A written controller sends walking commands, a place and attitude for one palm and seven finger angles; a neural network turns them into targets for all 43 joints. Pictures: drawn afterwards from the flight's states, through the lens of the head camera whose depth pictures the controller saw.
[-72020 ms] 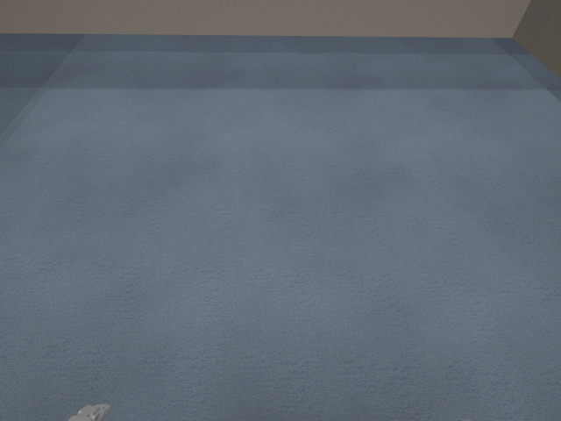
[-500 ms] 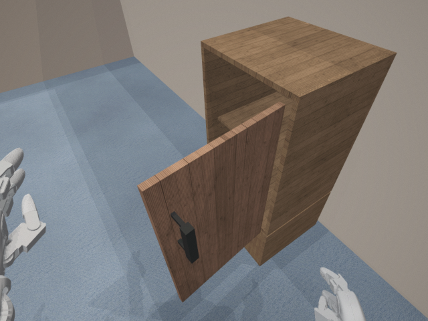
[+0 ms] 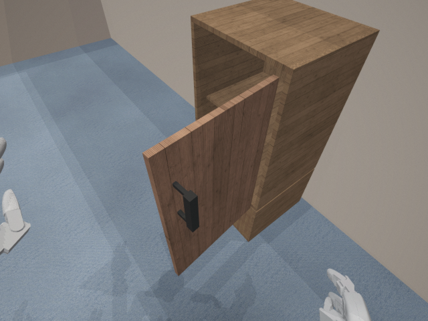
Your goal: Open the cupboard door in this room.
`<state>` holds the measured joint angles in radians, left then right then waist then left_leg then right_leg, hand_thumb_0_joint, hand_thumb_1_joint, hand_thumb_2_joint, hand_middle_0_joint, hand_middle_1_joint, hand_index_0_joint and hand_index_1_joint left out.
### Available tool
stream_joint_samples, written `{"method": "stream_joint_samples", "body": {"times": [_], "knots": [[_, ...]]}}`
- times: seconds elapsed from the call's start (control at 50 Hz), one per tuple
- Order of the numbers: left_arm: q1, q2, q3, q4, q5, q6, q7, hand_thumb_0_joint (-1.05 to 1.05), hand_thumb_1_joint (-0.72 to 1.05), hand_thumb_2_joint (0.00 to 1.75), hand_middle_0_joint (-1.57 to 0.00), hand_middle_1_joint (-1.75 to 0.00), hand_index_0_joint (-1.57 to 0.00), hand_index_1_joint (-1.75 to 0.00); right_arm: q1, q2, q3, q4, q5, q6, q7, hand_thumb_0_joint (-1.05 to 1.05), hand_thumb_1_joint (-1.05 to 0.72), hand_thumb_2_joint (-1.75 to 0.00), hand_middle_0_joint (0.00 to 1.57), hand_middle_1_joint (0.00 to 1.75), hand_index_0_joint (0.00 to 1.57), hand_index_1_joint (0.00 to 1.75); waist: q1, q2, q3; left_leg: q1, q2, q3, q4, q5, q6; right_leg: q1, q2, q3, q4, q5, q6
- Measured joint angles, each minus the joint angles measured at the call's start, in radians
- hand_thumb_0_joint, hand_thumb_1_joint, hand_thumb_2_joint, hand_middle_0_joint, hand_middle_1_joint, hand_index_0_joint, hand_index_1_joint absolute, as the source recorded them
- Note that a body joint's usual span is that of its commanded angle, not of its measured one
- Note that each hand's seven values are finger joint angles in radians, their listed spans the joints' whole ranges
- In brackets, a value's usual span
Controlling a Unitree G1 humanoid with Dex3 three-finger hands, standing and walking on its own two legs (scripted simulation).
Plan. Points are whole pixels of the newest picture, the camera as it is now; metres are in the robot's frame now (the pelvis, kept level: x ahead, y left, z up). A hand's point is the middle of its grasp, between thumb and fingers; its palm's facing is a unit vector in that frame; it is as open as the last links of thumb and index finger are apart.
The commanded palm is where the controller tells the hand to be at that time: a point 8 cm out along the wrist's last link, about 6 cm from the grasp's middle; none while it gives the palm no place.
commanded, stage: step back with the hand held close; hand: left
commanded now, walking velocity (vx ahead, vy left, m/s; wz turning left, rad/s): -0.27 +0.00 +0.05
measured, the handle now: (185, 206) +0.35 +0.09 -0.02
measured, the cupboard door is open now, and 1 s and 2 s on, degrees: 97 97 97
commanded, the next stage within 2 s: stop stepping back and stand still in 1.10 s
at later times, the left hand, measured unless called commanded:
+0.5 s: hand (13, 250) +0.16 +0.26 +0.17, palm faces +0.46 -0.74 -0.49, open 7.4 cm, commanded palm +0.09 +0.30 +0.19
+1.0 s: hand (38, 288) +0.13 +0.21 +0.17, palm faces +0.32 -0.80 -0.50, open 7.4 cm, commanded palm +0.05 +0.26 +0.19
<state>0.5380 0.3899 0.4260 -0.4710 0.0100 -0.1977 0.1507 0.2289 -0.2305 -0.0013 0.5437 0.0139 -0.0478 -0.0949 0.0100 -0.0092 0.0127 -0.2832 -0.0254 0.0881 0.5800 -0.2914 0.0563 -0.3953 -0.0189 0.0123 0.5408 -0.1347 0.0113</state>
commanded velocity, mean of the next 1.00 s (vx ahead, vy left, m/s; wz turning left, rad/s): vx -0.38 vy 0.00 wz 0.01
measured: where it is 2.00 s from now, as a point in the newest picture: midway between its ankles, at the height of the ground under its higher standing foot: outside the picture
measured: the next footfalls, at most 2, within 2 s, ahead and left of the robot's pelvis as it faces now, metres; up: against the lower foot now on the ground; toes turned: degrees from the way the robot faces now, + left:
right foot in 0.80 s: -0.10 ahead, -0.13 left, +0.00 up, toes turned +5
left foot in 1.06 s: -0.07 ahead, +0.06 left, +0.00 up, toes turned +0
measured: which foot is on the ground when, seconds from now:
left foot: down 0.00-0.90, up 0.92-1.00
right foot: down 0.00-0.66, up 0.68-0.78, down 0.80-1.00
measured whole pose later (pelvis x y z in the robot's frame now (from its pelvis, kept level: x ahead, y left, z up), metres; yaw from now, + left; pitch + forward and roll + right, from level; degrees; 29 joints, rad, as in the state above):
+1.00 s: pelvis -0.09 -0.04 +0.01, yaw -1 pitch +6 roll +0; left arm 0.54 0.44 0.41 -0.54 -0.01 -0.24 0.12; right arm 0.12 -0.17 0.03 0.62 0.00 -0.08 -0.07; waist 0.00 -0.05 -0.01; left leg -0.46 0.00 0.02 0.67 -0.33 0.00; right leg -0.26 0.09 0.08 0.44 -0.28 -0.05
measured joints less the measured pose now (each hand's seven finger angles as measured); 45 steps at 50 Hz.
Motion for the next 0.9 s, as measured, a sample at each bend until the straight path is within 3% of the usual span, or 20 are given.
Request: {"method": "stream_joint_samples", "body": {"times": [0.18,0.32,0.46,0.54,0.62,0.68,0.72,0.76,0.82,0.84,0.9], "knots": [[-0.05,-0.026,0.009,-0.014,0.002,-0.028,0.007,0.01,0.89,0.9,-0.21,-0.3,-0.21,-0.3,0.007,0.013,0.013,0.027,-0.007,-0.028,0.009,0.02,-0.91,-0.9,0.21,0.3,0.2,0.3,-0.001,-0.006,0.01,-0.075,0.008,-0.01,0.108,-0.046,0.004,-0.052,0.005,-0.01,0.06,-0.007,-0.003],[-0.027,0.018,0.032,-0.044,0.011,-0.055,0.006,0.01,0.89,0.9,-0.21,-0.3,-0.21,-0.3,0.023,0.013,0.009,0.021,-0.011,-0.043,0.008,0.02,-0.91,-0.9,0.21,0.3,0.2,0.3,-0.032,-0.016,0.017,-0.099,0.003,-0.028,0.106,-0.009,0.007,-0.057,0.03,0.029,0.102,-0.028,0.013],[-0.03,0.024,0.069,-0.06,0.0,-0.068,-0.007,0.01,0.89,0.9,-0.21,-0.3,-0.21,-0.3,-0.011,0.021,0.002,0.037,-0.018,-0.049,0.016,0.02,-0.91,-0.9,0.2,0.3,0.2,0.3,-0.012,-0.027,0.037,-0.132,0.009,-0.031,0.136,-0.011,-0.007,-0.069,0.05,0.064,0.128,-0.068,0.01],[-0.028,0.01,0.039,-0.082,-0.006,-0.066,-0.014,0.01,0.89,0.9,-0.21,-0.3,-0.21,-0.3,-0.046,0.017,-0.004,0.039,-0.017,-0.041,0.023,0.02,-0.91,-0.9,0.21,0.3,0.2,0.3,-0.019,-0.029,0.043,-0.159,0.006,-0.04,0.132,-0.016,-0.008,-0.085,0.046,0.057,0.103,-0.039,0.006],[0.005,0.033,0.039,-0.114,-0.008,-0.076,-0.012,0.01,0.89,0.9,-0.21,-0.3,-0.21,-0.3,-0.056,0.015,-0.005,0.026,-0.018,-0.038,0.022,0.02,-0.91,-0.9,0.21,0.3,0.2,0.3,-0.027,-0.039,0.041,-0.175,0.002,-0.044,0.099,0.023,-0.003,-0.094,0.041,0.053,0.063,-0.002,0.008],[0.013,0.055,0.062,-0.11,0.003,-0.088,-0.012,0.01,0.89,0.9,-0.21,-0.3,-0.21,-0.3,-0.044,0.014,-0.011,0.019,-0.02,-0.053,0.013,0.02,-0.91,-0.9,0.2,0.3,0.2,0.3,-0.032,-0.02,0.039,-0.186,0.012,-0.062,0.105,0.06,0.0,-0.092,0.073,0.067,0.159,-0.061,0.013],[0.009,0.056,0.073,-0.092,0.004,-0.09,-0.011,0.01,0.88,0.9,-0.21,-0.3,-0.21,-0.3,-0.028,0.022,-0.017,0.034,-0.026,-0.064,0.008,0.02,-0.91,-0.9,0.2,0.3,0.2,0.3,-0.027,0.0,0.019,-0.193,0.024,-0.083,0.102,0.057,-0.006,-0.054,0.103,0.067,0.257,-0.128,0.014],[0.011,0.045,0.082,-0.076,-0.007,-0.092,-0.006,0.01,0.89,0.9,-0.21,-0.3,-0.21,-0.3,-0.016,0.035,-0.015,0.055,-0.032,-0.076,0.01,0.02,-0.91,-0.9,0.2,0.3,0.2,0.3,-0.009,0.003,-0.013,-0.203,0.034,-0.088,0.079,0.072,-0.018,0.021,0.114,0.055,0.255,-0.202,0.008],[0.001,0.007,0.075,-0.056,-0.026,-0.089,0.002,0.01,0.89,0.9,-0.21,-0.3,-0.21,-0.3,-0.033,0.051,-0.002,0.089,-0.041,-0.101,0.023,0.02,-0.91,-0.9,0.2,0.3,0.2,0.3,0.029,-0.012,-0.037,-0.219,0.052,-0.058,0.028,0.107,-0.033,0.139,0.097,0.04,0.091,-0.259,-0.007],[-0.014,-0.008,0.063,-0.049,-0.03,-0.088,0.003,0.01,0.89,0.9,-0.21,-0.3,-0.21,-0.3,-0.053,0.053,0.003,0.099,-0.042,-0.107,0.027,0.02,-0.91,-0.9,0.2,0.3,0.2,0.3,0.04,-0.012,-0.028,-0.224,0.061,-0.047,0.013,0.122,-0.038,0.159,0.098,0.046,0.024,-0.27,-0.028],[-0.067,-0.036,-0.004,-0.03,-0.028,-0.069,-0.005,0.01,0.89,0.9,-0.21,-0.3,-0.2,-0.3,-0.111,0.052,0.014,0.118,-0.032,-0.089,0.033,0.02,-0.91,-0.9,0.21,0.3,0.2,0.3,0.037,0.016,0.016,-0.209,0.092,-0.048,-0.03,0.177,-0.054,0.167,0.127,0.048,-0.043,-0.198,-0.058]]}}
